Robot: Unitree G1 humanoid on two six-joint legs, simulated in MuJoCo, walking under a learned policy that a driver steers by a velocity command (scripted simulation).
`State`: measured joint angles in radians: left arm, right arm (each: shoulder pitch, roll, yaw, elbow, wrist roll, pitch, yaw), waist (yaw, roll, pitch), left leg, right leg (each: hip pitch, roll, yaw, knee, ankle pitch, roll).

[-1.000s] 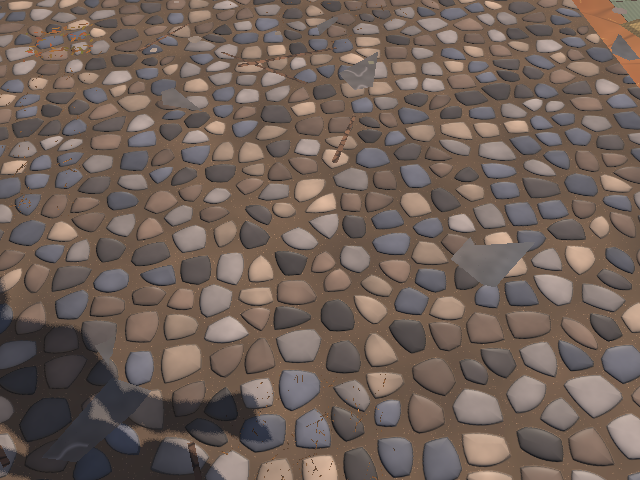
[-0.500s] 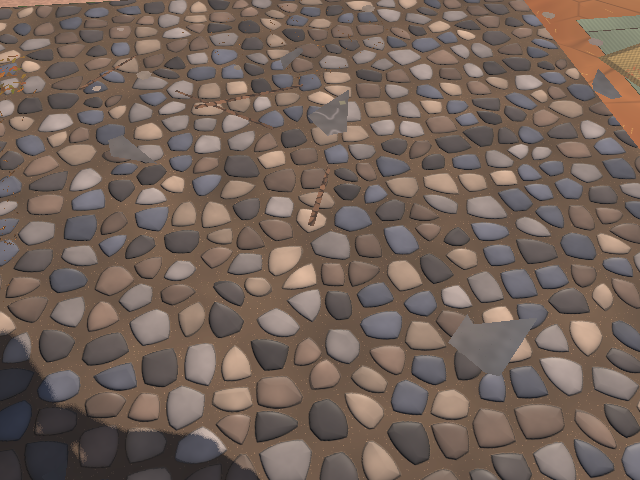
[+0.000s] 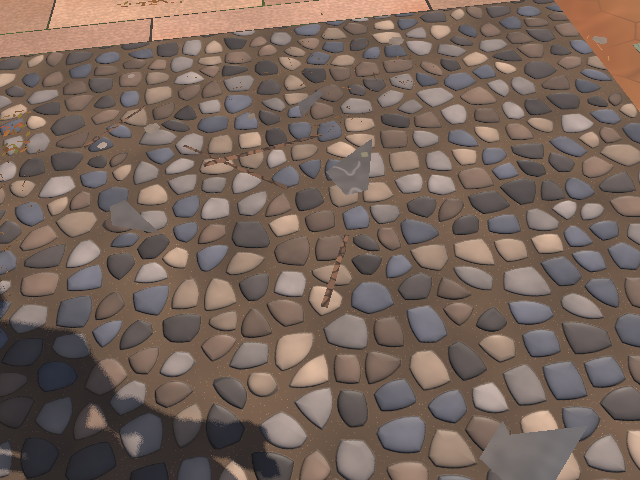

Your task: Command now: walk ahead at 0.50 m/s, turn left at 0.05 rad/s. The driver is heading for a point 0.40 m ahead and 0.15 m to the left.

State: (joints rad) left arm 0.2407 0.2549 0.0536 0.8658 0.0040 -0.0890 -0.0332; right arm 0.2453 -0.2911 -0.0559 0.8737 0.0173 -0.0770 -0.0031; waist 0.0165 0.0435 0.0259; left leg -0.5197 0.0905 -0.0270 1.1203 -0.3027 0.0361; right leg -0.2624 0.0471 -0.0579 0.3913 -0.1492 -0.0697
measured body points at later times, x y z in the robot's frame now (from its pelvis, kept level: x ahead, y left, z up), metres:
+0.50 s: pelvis +0.27 +0.07 -0.01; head +0.31 +0.09 +0.44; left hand +0.29 +0.36 -0.15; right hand +0.48 -0.16 -0.11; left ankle +0.33 +0.16 -0.74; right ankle +0.17 -0.09 -0.64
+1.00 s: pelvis +0.40 +0.06 -0.01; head +0.42 +0.06 +0.44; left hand +0.46 +0.34 -0.13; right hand +0.55 -0.16 -0.15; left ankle +0.33 +0.16 -0.74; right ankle +0.48 -0.05 -0.74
